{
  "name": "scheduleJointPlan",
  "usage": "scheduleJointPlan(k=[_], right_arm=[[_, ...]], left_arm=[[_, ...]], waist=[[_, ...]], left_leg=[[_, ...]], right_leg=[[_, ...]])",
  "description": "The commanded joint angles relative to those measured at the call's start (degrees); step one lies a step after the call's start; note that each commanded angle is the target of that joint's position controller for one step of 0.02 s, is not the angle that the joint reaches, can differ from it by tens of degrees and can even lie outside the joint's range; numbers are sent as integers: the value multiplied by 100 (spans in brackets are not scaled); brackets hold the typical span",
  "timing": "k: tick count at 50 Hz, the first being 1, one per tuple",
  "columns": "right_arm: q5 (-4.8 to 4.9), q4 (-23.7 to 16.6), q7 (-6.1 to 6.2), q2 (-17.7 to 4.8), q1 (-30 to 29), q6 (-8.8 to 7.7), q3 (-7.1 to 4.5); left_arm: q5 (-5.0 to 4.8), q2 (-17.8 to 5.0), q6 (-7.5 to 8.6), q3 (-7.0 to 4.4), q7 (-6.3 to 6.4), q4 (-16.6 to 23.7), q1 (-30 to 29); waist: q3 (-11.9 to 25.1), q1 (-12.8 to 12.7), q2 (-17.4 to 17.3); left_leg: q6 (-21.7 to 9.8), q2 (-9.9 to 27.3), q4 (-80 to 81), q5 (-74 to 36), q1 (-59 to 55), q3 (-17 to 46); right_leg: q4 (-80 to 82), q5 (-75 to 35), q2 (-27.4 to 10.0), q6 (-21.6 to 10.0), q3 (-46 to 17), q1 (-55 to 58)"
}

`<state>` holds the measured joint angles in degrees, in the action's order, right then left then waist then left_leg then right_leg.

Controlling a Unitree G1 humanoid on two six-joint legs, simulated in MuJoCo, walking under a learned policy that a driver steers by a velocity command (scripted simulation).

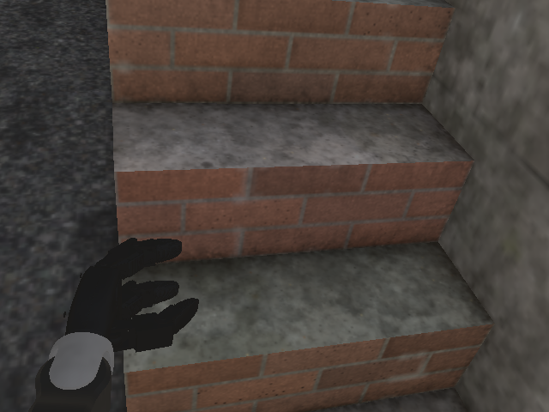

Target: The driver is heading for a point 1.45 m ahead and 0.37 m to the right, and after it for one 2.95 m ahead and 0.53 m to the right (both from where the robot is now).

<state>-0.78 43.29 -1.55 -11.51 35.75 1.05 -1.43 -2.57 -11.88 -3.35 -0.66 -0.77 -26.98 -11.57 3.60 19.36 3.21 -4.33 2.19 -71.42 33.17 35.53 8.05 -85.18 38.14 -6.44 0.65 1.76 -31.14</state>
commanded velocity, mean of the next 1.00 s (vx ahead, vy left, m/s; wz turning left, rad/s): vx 0.24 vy -0.19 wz -0.42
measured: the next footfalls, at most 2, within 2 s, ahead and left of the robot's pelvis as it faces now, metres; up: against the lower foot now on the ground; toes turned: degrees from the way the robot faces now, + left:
right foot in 0.28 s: -0.21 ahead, -0.07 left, -0.01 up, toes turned -7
left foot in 0.54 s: -0.41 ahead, +0.09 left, +0.00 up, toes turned +7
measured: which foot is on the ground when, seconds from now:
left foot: down 0.00-0.24, up 0.26-0.52, down 0.54-0.96, up 0.98-1.00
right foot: up 0.00-0.26, down 0.28-0.52, up 0.54-0.94, down 0.96-1.00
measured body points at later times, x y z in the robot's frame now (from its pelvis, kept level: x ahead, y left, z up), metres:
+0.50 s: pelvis -0.30 -0.02 +0.08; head -0.31 -0.03 +0.53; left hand -0.47 +0.15 -0.06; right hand +0.01 -0.11 +0.05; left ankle -0.38 +0.12 -0.55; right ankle -0.25 -0.05 -0.64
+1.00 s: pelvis -0.37 -0.13 +0.06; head -0.35 -0.16 +0.51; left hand -0.17 +0.13 +0.00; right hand -0.30 -0.44 -0.05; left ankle -0.45 +0.08 -0.60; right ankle -0.36 -0.25 -0.65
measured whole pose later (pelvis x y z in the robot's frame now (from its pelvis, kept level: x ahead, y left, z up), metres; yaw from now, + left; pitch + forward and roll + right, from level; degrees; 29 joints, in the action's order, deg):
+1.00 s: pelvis -0.37 -0.13 +0.06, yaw -16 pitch +1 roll +2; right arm 0.0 44.4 -1.5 -18.5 8.4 -3.0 -5.1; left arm -0.2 -19.1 -1.9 -4.4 0.5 -34.7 15.0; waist -1.9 -1.0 -1.5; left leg 3.4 10.3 -54.1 31.8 12.9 -8.8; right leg -45.2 19.4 -4.8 -1.4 1.6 -26.1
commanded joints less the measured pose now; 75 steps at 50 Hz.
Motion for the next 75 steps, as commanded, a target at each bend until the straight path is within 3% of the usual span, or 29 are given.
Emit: scheduleJointPlan(k=[1, 3, 5, 9, 11, 14, 16, 17, 18, 19, 21, 23, 25, 27, 28, 30, 33, 36, 41, 45, 47, 48, 49, 50, 51, 54, 66, 73, 75], right_arm=[[-528, -721, 174, -2479, -1433, -398, -387], [-557, -720, 764, -1993, -2893, -210, -261], [-447, -430, 1053, -1445, -2354, -135, -149], [-108, -659, 1229, -1250, -3559, -151, -248], [113, -956, 1038, -1330, -5099, -254, -366], [616, -1061, 798, -7, -4996, -67, -92], [133, -1241, 605, 1086, -3416, 143, 266], [71, -2199, 509, 865, -4491, 56, 392], [328, -2154, 543, -346, -5142, -19, 102], [269, -1955, 569, -1115, -4984, 76, -160], [-29, -1892, 614, -1447, -5106, 129, -297], [-117, -1867, 581, -1194, -5059, 15, -282], [163, -1478, 465, -881, -4164, -59, -155], [403, -1017, 434, -332, -3965, 74, -86], [309, -997, 431, -99, -4326, 186, 121], [449, -864, 333, -855, -3962, -29, -203], [231, -1024, 479, -451, -4582, -319, -119], [125, -747, 454, -794, -3772, -267, -253], [182, -520, 252, -1071, -3523, -383, -387], [178, -320, -20, -1050, -3324, -499, -442], [330, -239, -67, -1202, -3381, -450, -475], [173, -365, -78, -930, -3454, -488, -357], [-201, -810, -29, -187, -3333, -569, -159], [33, -710, 12, -893, -3493, -693, -280], [322, -875, 30, -1120, -4070, -678, -319], [0, -691, 237, -1217, -3649, -485, -300], [22, -570, 89, -734, -3449, -369, -105], [98, -721, -105, -814, -3297, -460, -156], [124, -454, -19, -1177, -2460, -435, -311]], left_arm=[[-112, -529, -227, -133, 101, 128, -506], [126, -454, -317, -55, 237, 16, 198], [439, -749, -465, -213, 364, -320, 992], [292, -847, -615, -327, 414, -1354, 3834], [393, -588, -790, -215, 216, -2407, 5830], [469, 302, -567, 134, -182, -2652, 5319], [278, 464, -70, 470, -251, -2123, 3684], [200, -955, 119, 151, -231, -1742, 3798], [523, -925, 157, 152, -182, -1364, 3159], [673, -1226, 82, 8, -4, -1298, 3175], [281, -1873, 165, -272, 350, -1627, 4343], [116, -1345, 79, -207, 600, -2037, 4998], [34, -1097, -150, -358, 592, -2024, 4809], [-348, -690, -82, -317, 257, -2397, 5928], [-296, -366, -162, -244, 130, -2318, 6475], [122, -719, -84, -263, -16, -1526, 5723], [89, -732, -293, -314, -4, -1168, 4603], [50, -412, -217, -314, -40, -636, 3671], [14, -239, 142, -252, -42, -596, 3532], [164, -533, 96, -310, 82, -667, 2779], [262, -905, 37, -493, 124, -791, 3725], [242, -1513, 17, -724, 186, -1067, 4723], [256, -2338, 108, -771, 250, -922, 4655], [354, -2181, 359, -679, 99, -518, 4461], [293, -1901, 479, -601, 54, -512, 4283], [268, -1564, 405, -443, 189, -192, 2827], [435, -1012, 525, -192, 368, -727, 2534], [192, -1308, 254, -353, 515, -863, 2536], [333, -1077, 363, -290, 555, -732, 2375]], waist=[[-2531, -1202, -2033], [-2350, -1860, -2214], [-1086, -1825, -2660], [-87, -3060, -2713], [-520, -3939, -2030], [-1652, -3034, 1780], [-1648, -1154, 2305], [-2743, -1563, 3182], [-3161, -1739, 1330], [-2507, -1864, 99], [-1271, -2608, -390], [-529, -2690, 382], [-785, -2446, 1207], [-562, -2823, -1524], [-808, -3444, -1743], [447, -3093, -1015], [-337, -2845, -463], [-865, -2386, -684], [-224, -2351, -1917], [-1425, -2103, -1187], [-740, -2734, -817], [-263, -3123, 127], [3, -2490, 2490], [1018, -2849, 1646], [529, -2898, 1119], [-110, -2086, 543], [-295, -2142, 266], [30, -2143, 395], [538, -1796, -446]], left_leg=[[-66, 925, 6950, 3411, 2401, 3845], [-278, 1000, 6073, 3100, 2869, 2945], [-29, 913, 5543, 2196, 1585, 2036], [842, 952, 5668, 787, 674, 517], [1162, 594, 5132, -547, 569, -941], [188, 40, -1520, 476, 1413, -1245], [64, -424, -5352, 966, 3124, -348], [173, -287, -4794, 860, 3307, -705], [209, -45, -4469, -658, 2553, -507], [441, -17, -4385, -1531, 1363, -627], [843, -238, -2371, -1769, -171, -626], [1072, -842, -66, -1505, -1991, -1128], [563, -1289, 4110, -573, -4179, -1196], [213, 297, 5772, -2785, -5215, -121], [370, 1137, 4500, -5912, -5068, -413], [-602, 2875, 4746, -7491, -5408, -237], [-349, 1852, 5596, -3752, -3702, -851], [-300, 1481, 5950, -2413, -3246, -1235], [-185, 1051, 6342, -208, -2686, -1958], [-311, 1357, 5737, -1297, -2480, -1931], [-41, 1233, 3837, -3633, -2345, -2243], [292, 908, 1908, -3258, -1510, -2333], [730, 65, -677, 679, 690, -2071], [688, -218, -1412, 651, 880, -686], [510, -13, -1390, 186, 1243, -577], [434, 371, -20, -754, 233, -577], [802, 188, 2587, -2460, -656, -766], [258, -295, 4233, -1938, -1180, -1262], [-268, 38, 4622, -2485, -3030, -408]], right_leg=[[-3961, -688, 784, -39, -313, -1478], [-3049, -1542, 656, 410, -318, -722], [-2949, -2156, 1039, 687, 311, -416], [-1601, -1595, 1014, 435, 577, 1189], [1394, -646, 494, -73, 699, 2241], [4955, -1591, -57, -1136, 350, 1280], [4515, -3336, 867, -1022, -1584, -415], [8233, 1948, 108, -997, -5728, -2431], [9031, 4759, -463, -874, -6465, -3265], [8680, 4057, -545, -656, -6040, -3233], [7697, 2331, -88, -639, -4450, -1831], [7718, 457, 721, -312, -3111, -691], [7690, -1075, 1655, 708, -2114, -703], [3657, -191, 2116, 516, -1372, -503], [1774, 676, 1903, -58, -1634, -1846], [359, 185, 736, 140, -1133, -2964], [-351, -1627, 208, 459, -914, -2075], [556, -2448, 30, 477, -608, -2013], [2803, -2704, -192, 386, -37, -85], [4023, -1971, 102, 12, 559, 250], [5055, -1665, 634, -394, 849, 1825], [5159, -2658, 699, -626, 434, 3058], [5656, -3923, -871, -1478, -2450, 3778], [6865, -3225, -1723, -2321, -4345, 3633], [7122, -2531, -1660, -2167, -3736, 3431], [6717, -3352, -988, -1305, -2152, 1777], [7025, -3733, -713, -1173, -584, 1809], [5939, -4206, -911, -1004, -747, 2632], [4341, -3382, -340, -538, -190, 1467]])
Velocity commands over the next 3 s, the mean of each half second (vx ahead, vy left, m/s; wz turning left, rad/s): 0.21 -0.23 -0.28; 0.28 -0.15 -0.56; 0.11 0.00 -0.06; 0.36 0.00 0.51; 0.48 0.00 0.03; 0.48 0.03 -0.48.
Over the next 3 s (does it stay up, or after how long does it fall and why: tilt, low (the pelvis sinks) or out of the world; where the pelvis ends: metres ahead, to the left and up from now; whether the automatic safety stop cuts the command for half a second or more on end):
stays up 0.25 -0.26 0.28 its command is cut before an obstacle from the start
